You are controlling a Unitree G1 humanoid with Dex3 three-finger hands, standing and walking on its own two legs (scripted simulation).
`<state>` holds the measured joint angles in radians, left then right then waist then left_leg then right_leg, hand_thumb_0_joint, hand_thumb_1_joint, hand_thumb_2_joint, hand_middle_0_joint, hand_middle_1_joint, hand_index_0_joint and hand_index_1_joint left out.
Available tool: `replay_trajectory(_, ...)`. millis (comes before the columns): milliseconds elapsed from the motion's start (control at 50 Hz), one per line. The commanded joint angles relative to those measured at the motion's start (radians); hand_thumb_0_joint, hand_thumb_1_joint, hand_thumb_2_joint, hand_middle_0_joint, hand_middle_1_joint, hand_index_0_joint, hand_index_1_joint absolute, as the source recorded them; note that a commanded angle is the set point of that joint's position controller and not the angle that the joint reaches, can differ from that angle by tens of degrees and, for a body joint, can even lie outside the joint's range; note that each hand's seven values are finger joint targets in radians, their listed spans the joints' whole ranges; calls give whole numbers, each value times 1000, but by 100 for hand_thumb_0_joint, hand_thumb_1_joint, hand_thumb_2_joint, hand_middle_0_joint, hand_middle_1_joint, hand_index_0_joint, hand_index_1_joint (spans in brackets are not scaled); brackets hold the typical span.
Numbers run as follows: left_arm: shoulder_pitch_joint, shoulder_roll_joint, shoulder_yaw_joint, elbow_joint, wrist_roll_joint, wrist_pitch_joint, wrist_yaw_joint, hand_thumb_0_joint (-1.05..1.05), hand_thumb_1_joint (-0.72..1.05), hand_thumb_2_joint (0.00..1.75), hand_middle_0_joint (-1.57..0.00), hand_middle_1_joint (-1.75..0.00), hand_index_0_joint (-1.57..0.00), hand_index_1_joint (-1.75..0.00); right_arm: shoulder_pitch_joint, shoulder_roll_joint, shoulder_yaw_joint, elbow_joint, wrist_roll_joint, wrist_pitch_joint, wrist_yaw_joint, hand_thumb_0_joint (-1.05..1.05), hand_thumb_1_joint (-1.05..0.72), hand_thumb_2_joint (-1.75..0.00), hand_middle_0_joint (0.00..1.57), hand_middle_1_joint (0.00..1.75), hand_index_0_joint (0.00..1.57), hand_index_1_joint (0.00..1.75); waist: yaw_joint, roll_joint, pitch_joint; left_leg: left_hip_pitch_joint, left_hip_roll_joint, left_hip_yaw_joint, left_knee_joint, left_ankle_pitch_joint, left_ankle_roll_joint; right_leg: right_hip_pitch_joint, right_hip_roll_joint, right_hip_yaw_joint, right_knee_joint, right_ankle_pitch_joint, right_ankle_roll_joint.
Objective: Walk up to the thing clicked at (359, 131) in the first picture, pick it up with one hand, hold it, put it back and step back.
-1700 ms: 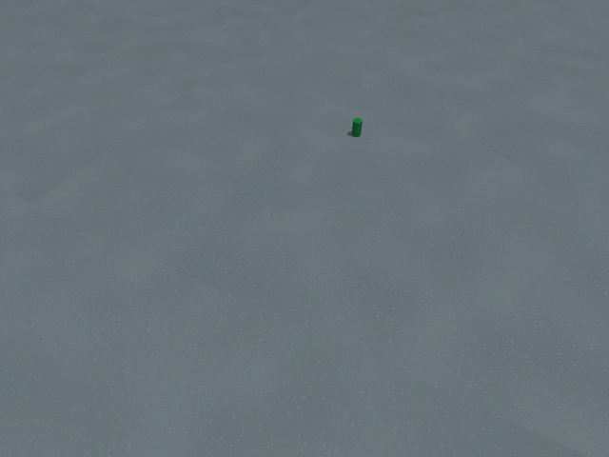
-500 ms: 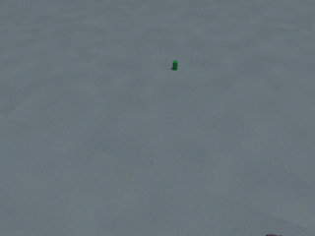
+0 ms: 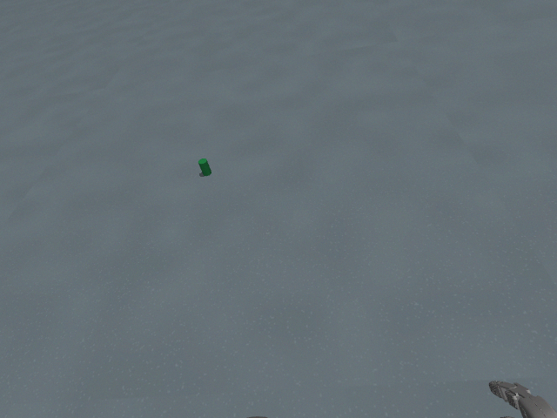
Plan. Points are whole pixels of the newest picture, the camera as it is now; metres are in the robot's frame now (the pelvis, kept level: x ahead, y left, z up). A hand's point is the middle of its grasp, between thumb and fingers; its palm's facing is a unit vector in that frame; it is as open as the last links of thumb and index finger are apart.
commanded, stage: walk up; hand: left
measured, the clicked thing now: (205, 167) +1.58 +0.63 -0.71
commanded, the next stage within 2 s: none
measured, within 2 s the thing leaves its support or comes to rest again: neither
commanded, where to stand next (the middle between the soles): +1.25 +0.92 m, yaw -70 degrees
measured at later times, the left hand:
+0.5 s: hand (130, 247) +0.52 +0.42 -0.11, palm faces -0.40 -0.76 -0.52, open 7.4 cm
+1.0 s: hand (124, 191) +0.74 +0.52 -0.12, palm faces -0.45 -0.69 -0.57, open 7.4 cm
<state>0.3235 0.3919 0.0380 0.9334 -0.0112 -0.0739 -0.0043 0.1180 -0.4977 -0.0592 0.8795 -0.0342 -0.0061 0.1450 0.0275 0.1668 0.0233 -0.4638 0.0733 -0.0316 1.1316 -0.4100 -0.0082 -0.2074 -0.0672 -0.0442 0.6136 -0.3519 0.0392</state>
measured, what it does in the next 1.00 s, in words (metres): walks ahead, turning right: left foot, then right foot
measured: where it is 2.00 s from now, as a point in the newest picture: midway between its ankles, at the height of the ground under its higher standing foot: (199, 260)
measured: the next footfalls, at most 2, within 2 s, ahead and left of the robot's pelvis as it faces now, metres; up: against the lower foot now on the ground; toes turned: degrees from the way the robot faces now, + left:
left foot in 0.24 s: +0.37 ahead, +0.21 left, +0.00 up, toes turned -9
right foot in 0.68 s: +0.49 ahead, +0.05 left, +0.00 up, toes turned -34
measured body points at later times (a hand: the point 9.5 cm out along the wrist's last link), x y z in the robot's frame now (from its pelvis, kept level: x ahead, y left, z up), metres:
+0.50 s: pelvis +0.30 +0.17 +0.01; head +0.33 +0.15 +0.46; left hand +0.54 +0.46 -0.07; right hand +0.19 -0.16 -0.09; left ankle +0.33 +0.22 -0.72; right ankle +0.30 +0.04 -0.65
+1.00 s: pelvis +0.57 +0.27 -0.02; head +0.57 +0.22 +0.43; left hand +0.77 +0.56 -0.09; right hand +0.54 -0.10 -0.11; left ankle +0.75 +0.41 -0.68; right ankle +0.46 +0.07 -0.72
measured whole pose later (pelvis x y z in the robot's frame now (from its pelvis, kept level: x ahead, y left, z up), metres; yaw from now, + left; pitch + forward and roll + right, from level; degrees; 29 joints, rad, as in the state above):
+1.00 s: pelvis +0.57 +0.27 -0.02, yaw -31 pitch -1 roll -3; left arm 0.38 0.41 0.04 0.88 0.04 -0.07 0.08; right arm 0.14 -0.51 -0.11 0.66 -0.05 0.08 0.13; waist 0.01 0.16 0.07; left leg -0.62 0.20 -0.12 1.00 -0.25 -0.04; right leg -0.30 -0.13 0.01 0.66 -0.34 0.05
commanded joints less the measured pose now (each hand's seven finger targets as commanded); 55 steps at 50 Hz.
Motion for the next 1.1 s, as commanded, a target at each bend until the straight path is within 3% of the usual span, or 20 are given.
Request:
replay_trajectory(0,-93,368,86,-93,-10,-56,41,0,90,90,-20,-30,-20,-30,-95,-176,-62,-179,-7,-17,12,0,-90,-90,20,30,20,30,-65,-288,105,-119,39,-25,-162,189,0,-127,-130,262,-428,-77,-185)
replay_trajectory(100,-69,394,99,-115,5,-78,52,0,90,90,-20,-30,-20,-30,-121,-164,-80,-226,-18,8,37,0,-90,-90,20,30,20,30,-71,-265,78,29,58,-1,-321,390,-28,-254,-100,163,-412,0,-182)
replay_trajectory(200,-127,372,100,-142,29,-47,71,0,90,90,-20,-30,-20,-30,240,-188,-136,-156,-17,10,14,0,-90,-90,20,30,20,30,-249,-174,-126,510,6,34,-432,269,18,-282,-106,122,81,344,-136)
replay_trajectory(220,-95,315,81,-146,32,-40,76,0,90,90,-20,-30,-20,-30,417,-230,-164,-120,-23,5,-5,0,-90,-90,20,30,20,30,-331,-35,-198,683,0,-19,-483,136,30,-381,-62,97,398,289,-104)
replay_trajectory(240,-22,206,46,-150,28,-37,75,0,90,90,-20,-30,-20,-30,461,-274,-173,-131,-27,-6,-32,0,-90,-90,20,30,20,30,-330,213,-188,728,142,-260,-651,-121,18,-547,60,93,643,-193,-87)
replay_trajectory(280,149,208,29,-109,7,-25,96,0,90,90,-20,-30,-20,-30,99,-350,-182,-204,23,-19,-66,0,-90,-90,20,30,20,30,-94,311,-165,504,324,-747,-1021,-344,40,-589,59,174,884,-169,-148)
replay_trajectory(360,99,361,91,-30,-29,17,64,0,90,90,-20,-30,-20,-30,-18,-168,-132,-246,-9,-18,-63,0,-90,-90,20,30,20,30,-58,73,-38,198,148,-175,-880,-164,-7,-412,-47,113,600,96,-97)
replay_trajectory(480,-64,286,70,-99,-10,27,43,0,90,90,-20,-30,-20,-30,146,-139,-120,-222,-14,-23,-63,0,-90,-90,20,30,20,30,-133,-58,-13,381,166,-49,-884,116,81,-466,-30,25,304,94,-52)
replay_trajectory(560,-128,284,74,-123,-12,32,44,0,90,90,-20,-30,-20,-30,126,-127,-113,-267,-34,-6,-57,0,-90,-90,20,30,20,30,-127,-74,56,249,121,78,-879,206,11,-325,-14,-93,147,169,-68)
replay_trajectory(620,143,304,100,-52,-16,38,58,0,90,90,-20,-30,-20,-30,22,-142,-122,-324,-30,-2,-68,0,-90,-90,20,30,20,30,28,-105,-23,12,77,181,-554,677,-91,151,24,-140,17,174,-104)
replay_trajectory(640,323,328,125,-1,-17,43,74,0,90,90,-20,-30,-20,-30,-2,-131,-120,-342,-30,-2,-75,0,-90,-90,20,30,20,30,117,-226,-110,-81,22,219,-291,743,-118,372,35,-123,-60,222,-123)
replay_trajectory(660,404,356,144,17,-13,46,99,0,90,90,-20,-30,-20,-30,52,-90,-102,-340,-33,0,-83,0,-90,-90,20,30,20,30,155,-411,-147,-286,-45,144,2,161,-115,540,-88,90,-98,182,-184)
replay_trajectory(680,288,392,143,-49,-1,51,119,0,90,90,-20,-30,-20,-30,150,-98,-102,-320,-32,10,-74,0,-90,-90,20,30,20,30,102,-404,-205,-431,-58,54,240,-223,-133,551,-345,518,-174,-49,-343)
replay_trajectory(720,38,445,133,-152,-17,31,148,0,90,90,-20,-30,-20,-30,143,-205,-139,-327,-26,36,-82,0,-90,-90,20,30,20,30,0,-243,-95,-455,13,-176,470,-198,-145,226,-516,853,-373,-362,-480)
replay_trajectory(780,-58,372,105,-161,0,-1,150,0,90,90,-20,-30,-20,-30,118,-182,-114,-278,-11,48,-66,0,-90,-90,20,30,20,30,-82,-102,8,-269,67,-152,225,16,-52,-43,-278,397,-320,-141,-291)
replay_trajectory(840,-41,366,114,-143,25,-25,125,0,90,90,-20,-30,-20,-30,152,-133,-98,-255,-24,72,-39,0,-90,-90,20,30,20,30,-89,-216,18,-160,57,-76,79,119,-33,-152,-152,158,-226,151,-219)
replay_trajectory(960,-3,435,132,-136,55,-33,120,0,90,90,-20,-30,-20,-30,29,-124,-105,-291,-17,76,-10,0,-90,-90,20,30,20,30,-65,-349,7,27,85,16,-223,190,-12,-279,-120,105,-174,75,-209)
replay_trajectory(1020,-88,450,130,-147,52,-17,121,0,90,90,-20,-30,-20,-30,163,-142,-133,-246,-26,69,-23,0,-90,-90,20,30,20,30,-175,-333,-72,274,25,86,-364,105,13,-378,-138,108,-1,124,-186)
replay_trajectory(1060,-37,243,71,-152,55,-2,129,0,90,90,-20,-30,-20,-30,361,-240,-167,-193,-55,47,-48,0,-90,-90,20,30,20,30,-278,165,-79,417,121,-167,-676,-105,29,-592,69,3,547,-185,-100)
replay_trajectory(1080,-20,213,63,-161,34,0,142,0,90,90,-20,-30,-20,-30,267,-322,-171,-208,-43,28,-66,0,-90,-90,20,30,20,30,-198,316,-41,427,273,-437,-813,112,62,-763,157,53,712,-292,-110)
